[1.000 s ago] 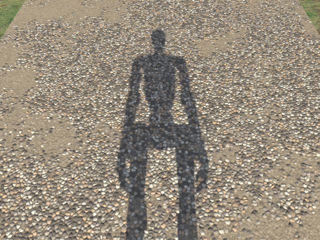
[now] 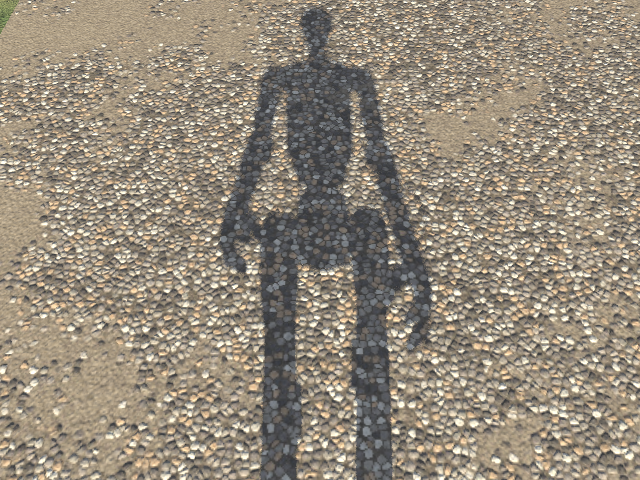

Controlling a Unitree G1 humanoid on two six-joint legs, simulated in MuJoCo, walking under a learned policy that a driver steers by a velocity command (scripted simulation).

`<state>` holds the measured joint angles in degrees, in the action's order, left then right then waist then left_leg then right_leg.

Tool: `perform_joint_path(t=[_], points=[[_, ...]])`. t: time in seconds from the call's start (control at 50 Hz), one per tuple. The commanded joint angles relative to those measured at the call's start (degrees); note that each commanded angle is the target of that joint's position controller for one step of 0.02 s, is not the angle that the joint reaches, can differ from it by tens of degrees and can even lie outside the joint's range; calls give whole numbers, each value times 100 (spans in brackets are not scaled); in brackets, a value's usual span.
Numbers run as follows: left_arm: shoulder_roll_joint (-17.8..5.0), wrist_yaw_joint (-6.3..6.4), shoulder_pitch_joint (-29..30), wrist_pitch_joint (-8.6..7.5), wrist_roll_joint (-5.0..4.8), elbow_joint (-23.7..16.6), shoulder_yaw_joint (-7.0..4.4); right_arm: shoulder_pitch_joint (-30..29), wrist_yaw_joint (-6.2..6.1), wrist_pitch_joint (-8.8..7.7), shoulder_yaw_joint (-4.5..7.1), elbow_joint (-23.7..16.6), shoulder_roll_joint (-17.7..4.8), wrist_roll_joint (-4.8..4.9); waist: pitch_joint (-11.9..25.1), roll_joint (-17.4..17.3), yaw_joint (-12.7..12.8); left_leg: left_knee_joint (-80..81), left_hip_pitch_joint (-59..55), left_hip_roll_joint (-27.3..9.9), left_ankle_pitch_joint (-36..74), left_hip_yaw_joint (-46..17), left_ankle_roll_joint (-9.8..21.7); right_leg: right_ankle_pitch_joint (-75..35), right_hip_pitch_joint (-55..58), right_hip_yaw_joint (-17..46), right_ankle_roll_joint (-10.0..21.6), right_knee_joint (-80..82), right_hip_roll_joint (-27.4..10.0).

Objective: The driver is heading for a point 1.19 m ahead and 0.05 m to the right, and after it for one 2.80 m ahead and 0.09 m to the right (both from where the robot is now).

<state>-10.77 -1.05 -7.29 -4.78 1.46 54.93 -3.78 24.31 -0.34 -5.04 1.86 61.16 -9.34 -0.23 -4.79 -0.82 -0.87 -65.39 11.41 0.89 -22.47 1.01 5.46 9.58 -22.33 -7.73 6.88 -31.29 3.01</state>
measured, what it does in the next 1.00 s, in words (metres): walks ahead: left foot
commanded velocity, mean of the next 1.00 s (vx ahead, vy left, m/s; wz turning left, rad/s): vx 0.50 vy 0.00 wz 0.00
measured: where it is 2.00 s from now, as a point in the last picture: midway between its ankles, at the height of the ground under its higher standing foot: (325, 219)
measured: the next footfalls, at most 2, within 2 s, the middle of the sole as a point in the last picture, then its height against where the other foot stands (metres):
left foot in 0.48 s outside the picture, level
right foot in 1.06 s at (358, 340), level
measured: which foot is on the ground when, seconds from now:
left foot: up 0.00-0.46, down 0.48-1.00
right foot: down 0.00-0.50, up 0.52-1.00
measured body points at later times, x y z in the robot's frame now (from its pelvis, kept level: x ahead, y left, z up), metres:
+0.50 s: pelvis +0.28 +0.03 +0.00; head +0.32 +0.04 +0.44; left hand +0.18 +0.26 -0.15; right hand +0.47 -0.18 -0.12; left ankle +0.40 +0.11 -0.73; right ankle +0.09 -0.06 -0.71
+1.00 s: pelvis +0.55 +0.03 +0.01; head +0.58 +0.03 +0.46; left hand +0.74 +0.24 -0.11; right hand +0.45 -0.18 -0.13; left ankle +0.40 +0.11 -0.72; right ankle +0.70 -0.07 -0.70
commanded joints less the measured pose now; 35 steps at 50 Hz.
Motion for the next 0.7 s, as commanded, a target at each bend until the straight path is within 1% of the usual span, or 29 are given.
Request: perform_joint_path(t=[0.02,0.04,0.06,0.1,0.12,0.14,0.18,0.24,0.3,0.36,0.4,0.42,0.44,0.46,0.48,0.5,0.52,0.54,0.56,0.58,0.6,0.62,0.66,0.68,0.7], points=[[-337,15,-931,-71,-46,174,-64,-50,37,-45,127,-407,-412,-106,376,27,147,-631,2039,-524,659,-360,78,-66,1753,2564,753,2073,-1883],[-172,53,-987,-100,-58,264,1,88,75,38,112,-381,-290,-172,328,134,-19,-374,1752,-602,689,-343,10,-381,1430,2179,622,2174,-1682],[-172,79,-1141,-141,-63,338,23,122,106,107,114,-377,-214,-190,312,199,-79,-208,1639,-606,699,-299,-45,-695,1329,1980,591,2214,-1616],[-353,106,-1404,-207,-90,428,14,-92,154,205,128,-468,-216,-207,209,249,-142,82,1810,-646,823,-168,-142,-1115,1287,1652,577,2311,-1511],[-448,109,-1492,-217,-91,445,5,-337,172,243,132,-558,-250,-209,126,276,-132,254,2014,-687,1004,-105,-190,-1106,1296,1533,566,2396,-1471],[-489,108,-1591,-216,-92,456,8,-630,187,268,136,-663,-297,-207,39,298,-87,463,2240,-731,1223,-48,-241,-1095,1340,1448,549,2478,-1438],[-469,101,-1802,-200,-95,476,38,-1217,207,284,140,-867,-375,-172,-97,346,41,985,2601,-770,1653,57,-326,-1278,1503,1301,493,2566,-1356],[-442,102,-2089,-194,-99,513,81,-1911,223,261,99,-1097,-339,-112,-161,400,212,1943,2623,-668,2158,238,-387,-1801,1747,1050,376,2534,-1241],[-463,129,-2406,-201,-90,605,97,-2400,222,235,59,-1248,-305,-84,-175,484,372,2625,2547,-509,2386,392,-325,-2220,2184,924,349,2429,-1285],[-510,173,-2557,-184,-35,687,91,-2740,214,185,65,-1396,-369,-88,-248,515,430,3053,2588,-415,2162,420,-168,-2587,2751,916,436,2221,-1478],[-586,209,-2448,-173,-8,699,67,-2669,196,137,96,-1425,-439,-97,-210,520,301,3295,2326,-302,1770,449,-2,-3299,3010,860,410,1907,-1594],[-643,225,-2330,-169,-1,685,52,-2426,170,111,130,-1366,-489,-101,-80,548,156,3404,1920,-156,1532,510,101,-4065,3043,787,350,1573,-1600],[-714,233,-2241,-155,9,682,30,-1932,128,82,186,-1215,-575,-107,189,582,-59,3504,1319,29,1338,564,208,-4770,3052,730,283,992,-1574],[-746,226,-2123,-122,-8,667,21,-1052,81,36,258,-908,-659,-129,633,460,-431,3880,354,200,1543,652,324,-4889,2901,588,183,3,-1407],[-655,210,-2082,-118,-62,587,54,-85,26,-14,365,-621,-926,-246,1196,282,-767,3915,-1111,-326,1530,122,521,-3677,1936,477,90,-1292,-1194],[-85,139,-2622,-106,-309,415,175,632,2,-22,536,-565,-1579,-385,2090,-888,-679,4143,-2951,-2145,979,-2459,1240,-602,-61,133,-184,-3644,-350],[-407,122,-2585,-96,-216,466,66,314,87,75,533,-561,-1493,-180,2229,-756,-524,4979,-2857,-2484,696,-3992,1444,1868,-917,854,-139,-4598,73],[-518,119,-2011,-69,-125,301,19,-417,112,95,454,-659,-1249,-65,1210,-356,-235,5113,-1948,-2258,202,-3072,1208,1380,-1320,1058,-89,-4665,-349],[-462,87,-1629,-98,-90,203,34,-835,141,60,342,-732,-848,-50,642,-59,-139,5385,-1111,-2021,415,-2410,1024,932,-1258,1049,-90,-4314,-561],[-352,71,-1524,-73,-63,202,30,-970,137,19,270,-698,-628,-63,327,-35,34,5563,-575,-1726,792,-1863,785,704,-1042,1020,-99,-3933,-734],[-267,48,-1607,3,24,213,34,-933,102,-16,204,-606,-444,-42,208,-151,201,5674,-198,-1482,1153,-1436,608,593,-762,1002,-156,-3635,-841],[-163,12,-1718,79,64,262,46,-797,75,-55,175,-532,-403,-50,224,-218,270,5720,-62,-1369,1452,-1186,549,523,-569,958,-210,-3491,-866],[-151,-34,-1604,169,77,210,34,-460,48,-129,189,-409,-562,-41,207,-193,324,5769,-85,-1263,2106,-901,573,358,-685,833,-302,-3323,-883],[-178,-48,-1403,202,73,136,28,-354,44,-143,201,-381,-659,-39,154,-191,322,5823,-133,-1234,2211,-794,575,197,-887,785,-348,-3187,-921],[-212,-59,-1136,225,68,43,25,-241,43,-146,202,-361,-707,-38,79,-196,281,5884,-206,-1210,2275,-719,567,1,-1122,739,-396,-3011,-968]])
Keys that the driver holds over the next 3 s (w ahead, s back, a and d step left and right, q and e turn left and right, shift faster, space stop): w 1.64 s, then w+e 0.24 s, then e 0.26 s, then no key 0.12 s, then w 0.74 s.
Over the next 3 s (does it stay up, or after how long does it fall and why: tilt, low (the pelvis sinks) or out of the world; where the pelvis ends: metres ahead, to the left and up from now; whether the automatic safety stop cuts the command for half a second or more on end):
stays up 1.37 0.04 0.03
